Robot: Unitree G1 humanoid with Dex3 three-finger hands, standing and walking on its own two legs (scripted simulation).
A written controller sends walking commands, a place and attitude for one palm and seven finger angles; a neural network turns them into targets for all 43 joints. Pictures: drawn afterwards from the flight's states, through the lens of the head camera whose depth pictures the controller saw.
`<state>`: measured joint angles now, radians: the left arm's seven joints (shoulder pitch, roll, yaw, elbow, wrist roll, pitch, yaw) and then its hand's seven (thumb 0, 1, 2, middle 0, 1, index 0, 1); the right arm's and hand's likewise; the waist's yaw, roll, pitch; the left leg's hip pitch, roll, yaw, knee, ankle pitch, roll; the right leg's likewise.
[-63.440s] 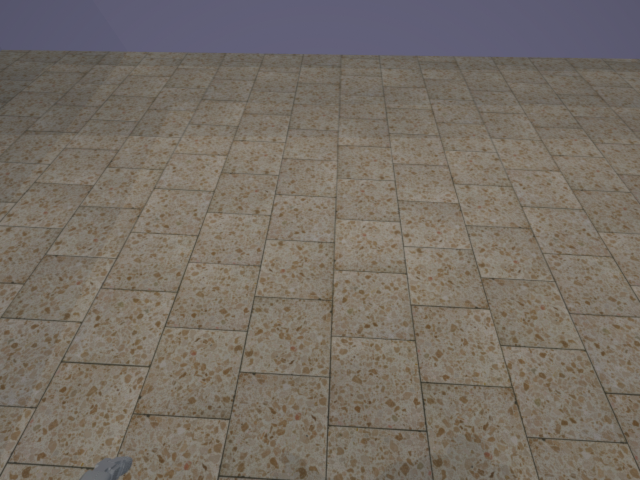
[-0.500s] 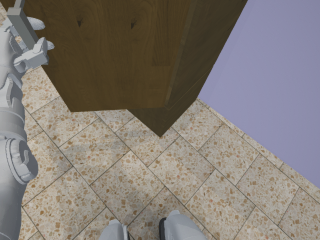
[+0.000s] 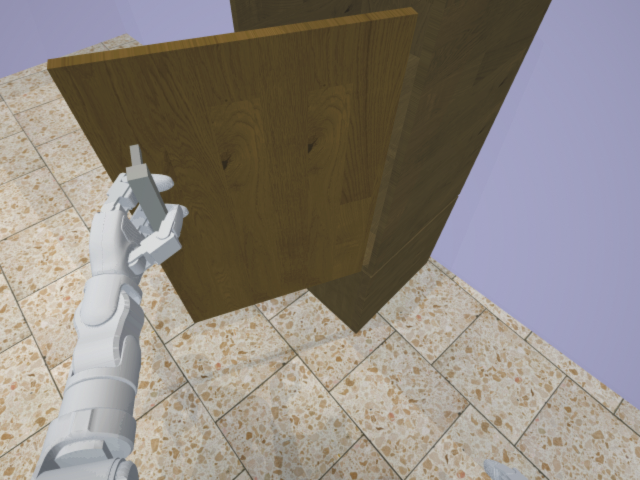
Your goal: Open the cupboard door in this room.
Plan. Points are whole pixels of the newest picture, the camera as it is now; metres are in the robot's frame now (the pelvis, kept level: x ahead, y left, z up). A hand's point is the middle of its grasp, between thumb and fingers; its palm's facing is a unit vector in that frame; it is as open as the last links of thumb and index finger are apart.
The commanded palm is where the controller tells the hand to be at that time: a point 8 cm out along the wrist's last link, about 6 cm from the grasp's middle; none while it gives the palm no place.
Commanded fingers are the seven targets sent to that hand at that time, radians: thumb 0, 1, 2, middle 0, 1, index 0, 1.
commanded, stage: pull the door open along its arc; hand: left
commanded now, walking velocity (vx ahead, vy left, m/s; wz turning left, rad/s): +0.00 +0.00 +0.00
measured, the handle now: (153, 198) +0.45 +0.21 +0.09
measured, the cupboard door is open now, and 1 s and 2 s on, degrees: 65 92 95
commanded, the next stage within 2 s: open thumb and fingers to let go in 0.56 s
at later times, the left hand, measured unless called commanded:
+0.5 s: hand (236, 303) +0.30 +0.09 +0.08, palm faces +0.42 -0.91 +0.02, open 6.1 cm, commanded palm +0.24 +0.13 +0.08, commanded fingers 0.00 0.90 0.90 -0.40 -1.35 -0.40 -1.35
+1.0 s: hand (260, 316) +0.29 +0.07 +0.08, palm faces +0.43 -0.90 +0.00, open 8.9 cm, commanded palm +0.24 +0.11 +0.08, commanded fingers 0.00 -0.36 0.36 -0.31 -1.22 -0.31 -1.22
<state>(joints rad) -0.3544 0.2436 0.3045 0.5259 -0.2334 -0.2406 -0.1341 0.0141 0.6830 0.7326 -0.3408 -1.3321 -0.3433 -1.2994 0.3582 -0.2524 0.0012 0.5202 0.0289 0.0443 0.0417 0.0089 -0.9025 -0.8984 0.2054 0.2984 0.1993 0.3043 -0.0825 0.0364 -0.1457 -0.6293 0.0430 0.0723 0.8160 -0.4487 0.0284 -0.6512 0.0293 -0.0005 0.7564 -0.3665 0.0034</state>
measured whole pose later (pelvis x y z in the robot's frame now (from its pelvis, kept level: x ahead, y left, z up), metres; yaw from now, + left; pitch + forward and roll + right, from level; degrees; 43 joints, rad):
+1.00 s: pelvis -0.02 -0.05 +0.01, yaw +6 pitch +5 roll +1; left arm -0.04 -0.09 -0.14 0.19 0.02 -0.15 0.50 0.01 0.25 0.62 -0.35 -1.28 -0.34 -1.28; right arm 0.16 -0.18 0.02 0.60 -0.06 0.04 -0.03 0.01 -0.90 -0.90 0.21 0.30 0.20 0.30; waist 0.01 0.04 -0.08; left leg -0.46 0.01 -0.02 0.75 -0.38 -0.03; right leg -0.48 0.00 -0.09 0.77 -0.38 -0.06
